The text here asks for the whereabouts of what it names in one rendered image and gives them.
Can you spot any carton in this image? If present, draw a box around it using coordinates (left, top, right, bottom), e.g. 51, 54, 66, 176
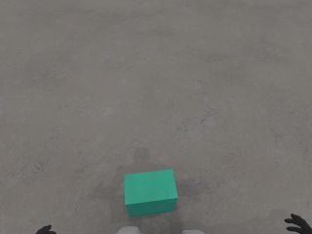
124, 169, 178, 217

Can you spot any right robot hand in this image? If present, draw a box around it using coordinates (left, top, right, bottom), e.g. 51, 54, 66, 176
285, 214, 312, 234

